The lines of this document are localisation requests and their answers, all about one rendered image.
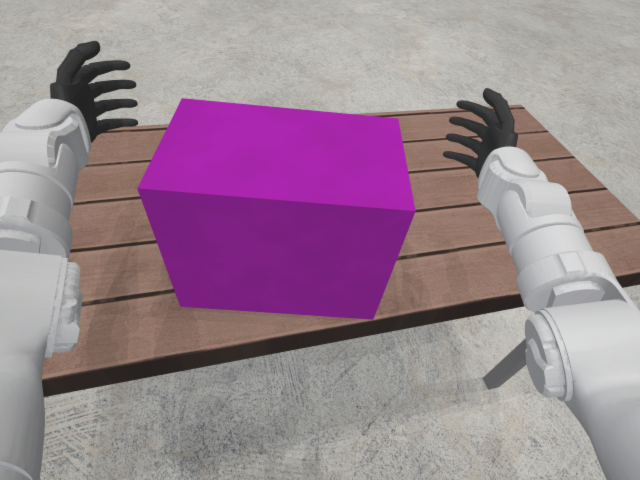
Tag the robot left upper arm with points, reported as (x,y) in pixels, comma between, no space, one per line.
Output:
(40,306)

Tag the carton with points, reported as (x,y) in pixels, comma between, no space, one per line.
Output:
(278,210)

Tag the right robot forearm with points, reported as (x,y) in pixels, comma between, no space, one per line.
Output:
(556,264)

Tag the table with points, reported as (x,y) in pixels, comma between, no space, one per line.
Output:
(454,263)

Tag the left robot forearm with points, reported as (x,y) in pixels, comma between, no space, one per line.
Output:
(41,153)

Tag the left robot hand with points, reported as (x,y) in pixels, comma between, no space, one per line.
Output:
(72,86)

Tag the robot right upper arm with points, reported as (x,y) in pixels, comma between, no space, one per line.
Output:
(588,355)

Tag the right robot hand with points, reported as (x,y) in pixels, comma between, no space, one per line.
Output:
(499,133)

